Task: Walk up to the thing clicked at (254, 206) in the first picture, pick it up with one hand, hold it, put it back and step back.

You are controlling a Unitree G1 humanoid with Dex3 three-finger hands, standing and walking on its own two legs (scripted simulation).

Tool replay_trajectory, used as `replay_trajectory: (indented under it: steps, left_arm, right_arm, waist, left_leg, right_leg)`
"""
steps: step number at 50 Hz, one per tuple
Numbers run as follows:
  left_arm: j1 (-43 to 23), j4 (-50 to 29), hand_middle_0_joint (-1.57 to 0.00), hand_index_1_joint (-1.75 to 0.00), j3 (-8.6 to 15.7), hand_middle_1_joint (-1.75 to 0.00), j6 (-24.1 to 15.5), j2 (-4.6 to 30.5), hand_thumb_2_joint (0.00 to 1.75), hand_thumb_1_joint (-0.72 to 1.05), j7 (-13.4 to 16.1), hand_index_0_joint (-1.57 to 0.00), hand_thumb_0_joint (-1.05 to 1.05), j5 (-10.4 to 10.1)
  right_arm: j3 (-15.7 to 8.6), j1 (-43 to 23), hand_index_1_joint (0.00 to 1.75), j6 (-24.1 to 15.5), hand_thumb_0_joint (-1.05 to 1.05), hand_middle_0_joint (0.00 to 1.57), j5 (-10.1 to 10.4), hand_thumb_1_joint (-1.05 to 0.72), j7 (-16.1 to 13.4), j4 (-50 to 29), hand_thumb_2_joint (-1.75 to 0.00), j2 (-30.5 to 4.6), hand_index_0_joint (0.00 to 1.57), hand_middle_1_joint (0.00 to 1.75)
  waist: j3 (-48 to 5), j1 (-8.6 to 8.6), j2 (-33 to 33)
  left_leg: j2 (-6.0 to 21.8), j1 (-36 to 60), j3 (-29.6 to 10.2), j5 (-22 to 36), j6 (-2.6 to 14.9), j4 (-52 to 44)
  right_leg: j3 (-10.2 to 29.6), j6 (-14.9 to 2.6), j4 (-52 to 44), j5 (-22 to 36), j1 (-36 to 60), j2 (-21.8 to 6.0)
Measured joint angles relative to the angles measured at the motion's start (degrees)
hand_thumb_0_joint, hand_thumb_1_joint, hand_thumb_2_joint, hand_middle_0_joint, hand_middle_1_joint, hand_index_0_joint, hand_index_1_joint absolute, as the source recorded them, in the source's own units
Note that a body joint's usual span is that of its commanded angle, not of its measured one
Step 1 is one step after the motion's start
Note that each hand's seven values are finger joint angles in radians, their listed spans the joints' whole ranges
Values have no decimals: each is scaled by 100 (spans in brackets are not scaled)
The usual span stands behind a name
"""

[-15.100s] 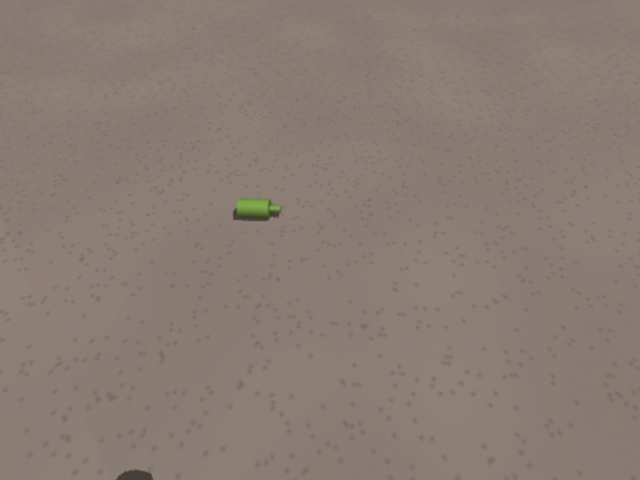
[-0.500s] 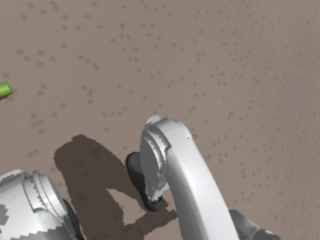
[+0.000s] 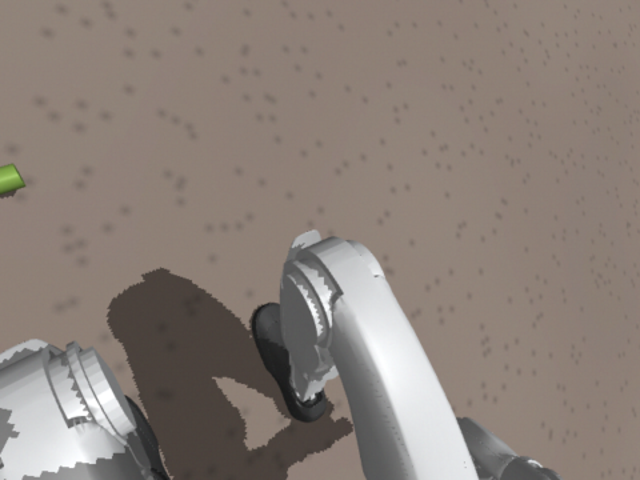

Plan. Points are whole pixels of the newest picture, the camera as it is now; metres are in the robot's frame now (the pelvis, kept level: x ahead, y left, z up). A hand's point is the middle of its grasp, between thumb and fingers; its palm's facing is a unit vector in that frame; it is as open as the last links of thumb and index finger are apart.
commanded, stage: settle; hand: left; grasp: from above
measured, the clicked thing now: out of the picture +0.48 +0.28 -0.27
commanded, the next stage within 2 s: lift in 0.78 s
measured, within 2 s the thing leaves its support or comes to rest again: leaves its support in 0.16 s
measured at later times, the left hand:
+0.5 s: hand out of the picture +0.45 +0.32 -0.16, palm faces -0.44 -0.08 -0.89, open 10.8 cm
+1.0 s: hand out of the picture +0.45 +0.32 -0.09, palm faces -0.44 -0.08 -0.90, open 10.8 cm
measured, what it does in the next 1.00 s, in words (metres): stands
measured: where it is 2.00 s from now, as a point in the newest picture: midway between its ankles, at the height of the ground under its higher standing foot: (228, 430)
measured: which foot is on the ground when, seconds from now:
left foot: down 0.00-1.00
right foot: down 0.00-1.00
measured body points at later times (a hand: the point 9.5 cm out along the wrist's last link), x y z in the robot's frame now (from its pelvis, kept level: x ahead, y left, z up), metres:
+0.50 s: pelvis +0.00 +0.00 +0.02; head +0.24 +0.09 +0.39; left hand +0.47 +0.32 -0.10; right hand +0.08 -0.27 -0.07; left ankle +0.06 +0.13 -0.27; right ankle +0.12 -0.12 -0.27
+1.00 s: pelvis +0.00 -0.01 +0.05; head +0.22 +0.08 +0.43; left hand +0.47 +0.32 -0.04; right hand +0.06 -0.27 -0.05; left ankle +0.06 +0.13 -0.27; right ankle +0.12 -0.12 -0.27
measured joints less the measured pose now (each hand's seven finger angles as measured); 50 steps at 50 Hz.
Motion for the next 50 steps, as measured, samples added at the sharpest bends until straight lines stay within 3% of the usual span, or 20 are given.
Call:
replay_trajectory:
  steps: [7, 13, 19, 25, 32, 42, 50]
  left_arm:
    - [274, -458, -63, -53, 225, -55, 65, -182, 51, -9, -162, -64, 0, -2]
    - [546, -1167, -65, -50, 260, -52, 152, -472, 48, -8, -383, -66, 0, -113]
    - [713, -1630, -67, -47, -141, -49, 358, -1002, 46, -8, -716, -68, 0, -340]
    - [719, -1666, -69, -45, -354, -47, 440, -1291, 44, -8, -1166, -70, 0, -456]
    - [579, -1772, -70, -42, -438, -44, 296, -1380, 43, -7, -1537, -71, 0, -452]
    - [598, -2059, -70, -42, -493, -43, 191, -1499, 46, -8, -1603, -71, 0, -337]
    - [653, -2187, -71, -41, -533, -42, 375, -1625, 46, -8, -1803, -71, 0, -480]
  right_arm:
    - [-178, 115, 30, 55, 0, 20, 41, -91, 21, 79, -90, -9, 20, 30]
    - [-503, 196, 30, 131, 0, 20, 157, -91, 74, 193, -90, 4, 20, 30]
    - [-800, 209, 30, 343, 0, 20, 386, -91, 114, 333, -90, 44, 20, 29]
    - [-933, 55, 30, 569, 0, 20, 551, -91, 2, 241, -90, 104, 20, 29]
    - [-1004, 7, 30, 721, 0, 20, 634, -92, -223, 159, -90, 164, 20, 29]
    - [-1137, 206, 30, 1000, 0, 20, 748, -91, -505, 295, -90, 241, 20, 30]
    - [-1242, 358, 30, 1153, 0, 20, 881, -91, -622, 329, -90, 315, 20, 30]
  waist:
    - [-160, 94, 72]
    - [-353, 259, 217]
    - [-801, 523, 492]
    - [-1029, 667, 690]
    - [-1028, 748, 679]
    - [-1236, 820, 710]
    - [-1425, 881, 804]
  left_leg:
    - [-12, -13, 13, -47, -46, -38]
    - [-45, -25, 78, -48, -72, -91]
    - [-42, -21, 243, -26, -45, -279]
    - [-29, 97, 412, 64, -4, -511]
    - [-66, 208, 510, 214, -24, -699]
    - [-90, 268, 601, 247, -19, -901]
    - [-87, 427, 713, 280, 33, -1183]
  right_leg:
    - [9, -47, 6, -60, -47, -23]
    - [57, -83, 21, -115, -73, -69]
    - [182, -92, -58, -151, -119, -105]
    - [313, -89, -190, -110, -53, -127]
    - [387, -127, -281, -31, 26, -178]
    - [455, -132, -418, -48, 71, -216]
    - [537, -107, -659, -44, 220, -234]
